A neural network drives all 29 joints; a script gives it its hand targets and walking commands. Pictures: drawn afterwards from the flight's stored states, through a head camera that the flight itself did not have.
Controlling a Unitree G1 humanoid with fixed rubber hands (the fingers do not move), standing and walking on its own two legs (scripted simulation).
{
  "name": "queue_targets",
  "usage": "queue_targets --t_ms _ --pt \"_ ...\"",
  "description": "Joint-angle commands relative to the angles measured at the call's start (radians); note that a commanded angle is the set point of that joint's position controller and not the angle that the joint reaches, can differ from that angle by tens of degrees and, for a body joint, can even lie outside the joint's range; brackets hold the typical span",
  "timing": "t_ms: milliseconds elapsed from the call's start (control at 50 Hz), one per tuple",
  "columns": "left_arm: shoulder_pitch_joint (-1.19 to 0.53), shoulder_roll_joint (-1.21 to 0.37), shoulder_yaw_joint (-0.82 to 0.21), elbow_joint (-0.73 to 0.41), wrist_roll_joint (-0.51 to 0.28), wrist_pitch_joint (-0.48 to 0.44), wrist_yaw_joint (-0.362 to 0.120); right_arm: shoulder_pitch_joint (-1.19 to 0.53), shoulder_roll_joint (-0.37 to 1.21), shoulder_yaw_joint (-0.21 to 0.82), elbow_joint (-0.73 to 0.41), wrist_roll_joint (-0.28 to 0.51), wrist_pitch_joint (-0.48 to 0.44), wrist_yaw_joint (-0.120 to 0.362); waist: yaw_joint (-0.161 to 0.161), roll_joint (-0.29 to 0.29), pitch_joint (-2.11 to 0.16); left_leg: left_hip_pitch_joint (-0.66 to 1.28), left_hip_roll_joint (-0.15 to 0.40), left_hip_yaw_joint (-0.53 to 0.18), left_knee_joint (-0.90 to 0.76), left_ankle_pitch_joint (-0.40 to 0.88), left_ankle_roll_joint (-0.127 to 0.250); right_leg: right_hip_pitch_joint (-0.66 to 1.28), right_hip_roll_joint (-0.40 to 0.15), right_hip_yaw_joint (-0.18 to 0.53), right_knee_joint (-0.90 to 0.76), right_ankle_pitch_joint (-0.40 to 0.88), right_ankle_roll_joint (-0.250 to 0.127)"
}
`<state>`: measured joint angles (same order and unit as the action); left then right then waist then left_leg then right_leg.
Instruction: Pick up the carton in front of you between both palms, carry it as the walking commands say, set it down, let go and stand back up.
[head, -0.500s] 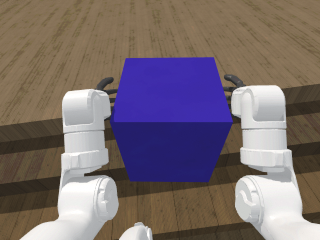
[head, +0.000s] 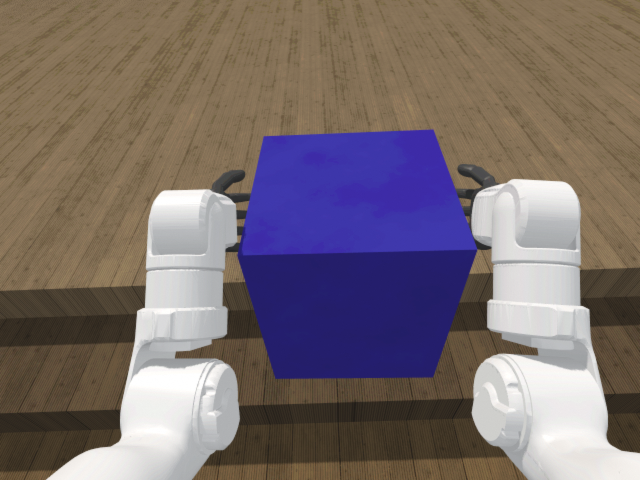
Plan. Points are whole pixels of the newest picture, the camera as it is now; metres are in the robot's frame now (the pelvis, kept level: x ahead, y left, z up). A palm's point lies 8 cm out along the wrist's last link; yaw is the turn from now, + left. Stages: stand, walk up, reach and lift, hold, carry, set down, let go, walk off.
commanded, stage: carry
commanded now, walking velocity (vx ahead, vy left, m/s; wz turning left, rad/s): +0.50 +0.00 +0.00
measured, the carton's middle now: (350, 260) +0.38 +0.01 +0.10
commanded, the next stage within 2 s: none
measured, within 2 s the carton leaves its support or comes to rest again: neither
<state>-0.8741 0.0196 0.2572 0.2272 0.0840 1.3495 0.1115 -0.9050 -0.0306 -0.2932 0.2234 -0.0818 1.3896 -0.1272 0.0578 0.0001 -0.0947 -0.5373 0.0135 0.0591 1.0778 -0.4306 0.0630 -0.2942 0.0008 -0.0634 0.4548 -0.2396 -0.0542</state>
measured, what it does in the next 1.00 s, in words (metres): climbs: left foot 0.14 m higher, then right foot 0.14 m higher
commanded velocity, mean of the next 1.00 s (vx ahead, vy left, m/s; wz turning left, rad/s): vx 0.50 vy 0.00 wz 0.00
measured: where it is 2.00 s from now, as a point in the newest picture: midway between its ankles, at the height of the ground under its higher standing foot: (284, 201)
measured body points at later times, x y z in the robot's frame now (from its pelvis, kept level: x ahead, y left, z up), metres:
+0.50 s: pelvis +0.17 +0.13 +0.06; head +0.20 +0.14 +0.50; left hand +0.56 +0.26 +0.19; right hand +0.53 -0.04 +0.19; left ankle +0.27 +0.21 -0.61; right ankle +0.08 -0.02 -0.49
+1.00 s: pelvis +0.46 +0.14 +0.16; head +0.44 +0.18 +0.61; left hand +0.82 +0.33 +0.32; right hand +0.84 +0.03 +0.34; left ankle +0.29 +0.21 -0.56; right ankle +0.55 +0.07 -0.48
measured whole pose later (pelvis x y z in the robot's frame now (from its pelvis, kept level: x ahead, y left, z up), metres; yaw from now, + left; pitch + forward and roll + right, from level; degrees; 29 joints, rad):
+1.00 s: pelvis +0.46 +0.14 +0.16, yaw +1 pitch +4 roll -5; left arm -0.93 0.04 0.18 0.36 0.05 1.38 0.16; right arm -0.85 -0.04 -0.34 0.28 -0.08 1.38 -0.10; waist 0.07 -0.02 -0.13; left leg -0.08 0.08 0.12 0.53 -0.11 0.07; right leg -0.78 0.03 -0.22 1.11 -0.37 -0.13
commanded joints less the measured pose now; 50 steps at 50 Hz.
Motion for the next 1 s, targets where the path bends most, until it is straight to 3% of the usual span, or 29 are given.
queue_targets --t_ms 0,40,160,220,240,260,300,320,340,360,380,400,440,480,500,580,620,660,700,760,780,800,820,840,860,900,940,960,980 --pt "-0.921 -1.129 -0.544 -0.202 -0.527 -0.022 -0.237 -0.759 1.107 0.525 -0.067 0.400 -0.045 0.202 0.008 -0.126 -0.414 -0.402 -0.020 -0.013 0.464 -0.021 0.013 0.543 -0.333 0.402 -0.053 0.476 -0.255" --pt "-0.917 -1.107 -0.541 -0.229 -0.523 -0.018 -0.222 -0.765 1.103 0.533 -0.095 0.411 -0.037 0.185 0.032 -0.148 -0.397 -0.617 -0.002 -0.048 0.764 -0.062 0.037 0.597 -0.338 0.432 -0.081 0.237 -0.258" --pt "-0.791 -1.056 -0.521 -0.159 -0.486 -0.014 -0.216 -0.684 1.068 0.539 -0.044 0.395 -0.028 0.168 0.079 -0.111 -0.271 -1.005 0.069 -0.095 1.053 -0.177 0.024 0.635 -0.379 0.412 -0.191 -0.125 -0.211" --pt "-0.818 -1.074 -0.532 -0.164 -0.497 -0.027 -0.233 -0.697 1.079 0.546 -0.055 0.384 -0.044 0.169 0.027 -0.130 -0.152 -0.803 0.135 0.000 0.680 -0.090 -0.001 0.332 -0.261 0.248 -0.349 -0.279 -0.147" --pt "-0.821 -1.082 -0.533 -0.177 -0.503 -0.032 -0.234 -0.708 1.089 0.560 -0.071 0.392 -0.048 0.166 -0.019 -0.182 -0.160 -0.513 0.136 0.041 0.468 -0.080 0.008 0.124 -0.241 0.161 -0.467 -0.114 -0.154" --pt "-0.854 -1.086 -0.537 -0.195 -0.508 -0.032 -0.233 -0.728 1.099 0.568 -0.084 0.398 -0.054 0.162 -0.063 -0.240 -0.194 -0.208 0.119 0.084 0.295 -0.016 0.025 -0.040 -0.206 -0.022 -0.469 0.125 -0.138" --pt "-0.824 -1.078 -0.531 -0.195 -0.507 -0.023 -0.230 -0.732 1.107 0.579 -0.112 0.432 -0.063 0.156 -0.152 -0.314 -0.348 0.048 0.021 0.187 0.209 0.059 0.071 0.044 -0.230 -0.091 -0.255 0.880 -0.130" --pt "-0.791 -1.070 -0.530 -0.188 -0.492 -0.021 -0.224 -0.708 1.108 0.583 -0.108 0.451 -0.066 0.156 -0.199 -0.304 -0.440 0.164 -0.050 0.211 0.096 0.042 0.083 0.117 -0.232 -0.099 -0.040 1.240 -0.115" --pt "-0.772 -1.050 -0.516 -0.182 -0.466 -0.020 -0.213 -0.693 1.115 0.592 -0.113 0.467 -0.070 0.162 -0.264 -0.204 -0.517 0.337 -0.119 0.177 -0.174 0.050 0.066 0.116 -0.180 -0.095 0.290 1.230 -0.073" --pt "-0.724 -1.020 -0.494 -0.160 -0.422 -0.024 -0.203 -0.678 1.139 0.604 -0.118 0.490 -0.073 0.175 -0.252 -0.035 -0.541 0.512 -0.017 -0.125 -0.418 0.005 0.054 -0.051 -0.144 0.013 0.580 0.678 -0.018" --pt "-0.665 -1.010 -0.476 -0.151 -0.377 -0.032 -0.196 -0.678 1.118 0.618 -0.124 0.512 -0.093 0.185 -0.184 0.422 -0.671 0.672 0.294 -0.885 -0.729 0.050 0.178 -0.373 0.079 0.150 0.953 -0.067 0.058" --pt "-0.689 -0.994 -0.472 -0.151 -0.350 -0.036 -0.183 -0.734 1.159 0.633 -0.173 0.535 -0.101 0.201 -0.160 0.315 -0.707 0.642 0.323 -0.979 -0.742 -0.020 0.219 -0.404 0.072 0.316 1.247 0.006 0.023" --pt "-0.729 -1.027 -0.484 -0.193 -0.358 -0.037 -0.177 -0.868 1.208 0.664 -0.294 0.583 -0.120 0.226 -0.108 0.114 -0.563 0.480 0.270 -0.721 -0.587 -0.092 0.179 -0.532 -0.011 0.225 1.406 0.093 -0.037" --pt "-0.768 -1.037 -0.525 -0.247 -0.376 -0.041 -0.172 -0.918 1.220 0.686 -0.372 0.601 -0.125 0.235 -0.070 0.075 -0.458 0.380 0.247 -0.541 -0.589 -0.123 0.133 -0.586 -0.057 0.176 1.408 0.152 -0.059" --pt "-0.769 -1.044 -0.545 -0.267 -0.390 -0.042 -0.168 -0.902 1.212 0.691 -0.384 0.597 -0.121 0.236 -0.072 0.107 -0.442 0.426 0.245 -0.501 -0.617 -0.112 0.141 -0.656 -0.064 0.152 1.423 0.086 -0.063" --pt "-0.738 -1.035 -0.610 -0.287 -0.432 -0.028 -0.166 -0.763 1.104 0.660 -0.357 0.518 -0.089 0.219 -0.099 0.016 -0.405 0.579 0.252 -0.382 -0.646 0.053 0.172 -0.834 -0.078 0.081 1.321 -0.030 -0.048" --pt "-0.705 -1.023 -0.621 -0.237 -0.443 -0.013 -0.174 -0.693 1.037 0.638 -0.302 0.472 -0.062 0.216 -0.117 0.047 -0.414 0.663 0.264 -0.345 -0.657 0.237 0.187 -0.956 -0.074 0.039 1.478 -0.001 -0.051" --pt "-0.695 -1.011 -0.614 -0.174 -0.447 0.003 -0.180 -0.652 0.983 0.609 -0.231 0.440 -0.040 0.219 -0.138 0.065 -0.378 0.770 0.278 -0.345 -0.662 0.285 0.190 -1.137 -0.073 0.027 1.600 -0.068 -0.052" --pt "-0.712 -1.008 -0.602 -0.118 -0.443 0.013 -0.182 -0.657 0.957 0.573 -0.177 0.426 -0.024 0.229 -0.144 0.068 -0.320 0.824 0.283 -0.340 -0.678 0.282 0.173 -1.282 -0.073 0.011 1.707 -0.144 -0.057" --pt "-0.761 -1.011 -0.562 -0.064 -0.445 0.022 -0.172 -0.719 0.933 0.516 -0.132 0.433 -0.008 0.249 -0.100 0.074 -0.185 0.593 0.188 -0.219 -0.758 0.131 0.125 -1.173 -0.075 -0.063 1.484 -0.079 -0.049" --pt "-0.773 -1.015 -0.548 -0.051 -0.446 0.025 -0.165 -0.720 0.918 0.495 -0.111 0.432 -0.004 0.252 -0.097 0.091 -0.162 0.518 0.165 -0.164 -0.810 0.188 0.130 -1.103 -0.065 -0.116 1.376 -0.052 -0.039" --pt "-0.784 -1.022 -0.538 -0.042 -0.449 0.031 -0.159 -0.729 0.909 0.476 -0.087 0.431 0.000 0.252 -0.098 0.174 -0.157 0.525 0.182 -0.173 -0.880 0.283 0.156 -1.069 -0.083 -0.109 1.322 -0.104 -0.042" --pt "-0.801 -1.031 -0.530 -0.033 -0.451 0.033 -0.152 -0.716 0.907 0.454 -0.058 0.429 0.003 0.252 -0.103 0.157 -0.160 0.519 0.164 -0.114 -0.922 0.406 0.154 -0.988 -0.066 -0.147 1.210 -0.096 -0.044" --pt "-0.796 -1.039 -0.523 -0.020 -0.451 0.035 -0.146 -0.711 0.910 0.435 -0.038 0.425 0.004 0.254 -0.090 0.241 -0.200 0.578 0.160 -0.063 -0.901 0.592 0.163 -0.933 -0.077 -0.144 1.169 -0.087 -0.061" --pt "-0.791 -1.055 -0.513 -0.008 -0.459 0.032 -0.142 -0.691 0.921 0.421 -0.008 0.421 0.005 0.256 -0.073 0.235 -0.218 0.614 0.158 -0.008 -0.874 0.832 0.154 -0.883 -0.065 -0.162 1.108 -0.087 -0.073" --pt "-0.768 -1.095 -0.495 0.029 -0.464 0.023 -0.140 -0.701 0.961 0.406 0.034 0.409 0.000 0.259 -0.035 0.198 -0.293 0.612 0.147 0.105 -0.751 1.530 0.113 -0.624 0.006 -0.235 0.900 -0.066 -0.127" --pt "-0.845 -1.154 -0.495 0.015 -0.482 0.008 -0.154 -0.738 1.006 0.403 0.031 0.394 -0.017 0.255 0.037 0.180 -0.418 0.647 0.161 0.093 -0.478 2.001 0.055 -0.276 0.099 -0.260 0.592 0.067 -0.116" --pt "-0.852 -1.194 -0.509 -0.008 -0.505 -0.008 -0.168 -0.746 1.015 0.397 -0.003 0.389 -0.032 0.253 0.097 0.164 -0.512 0.597 0.150 0.103 -0.243 1.998 0.018 -0.073 0.141 -0.264 0.391 0.116 -0.078" --pt "-0.853 -1.240 -0.526 -0.034 -0.521 -0.028 -0.184 -0.769 1.028 0.410 -0.041 0.380 -0.048 0.248 0.146 0.146 -0.546 0.396 0.124 0.046 0.058 1.557 -0.006 0.203 0.076 -0.063 0.171 0.118 -0.092"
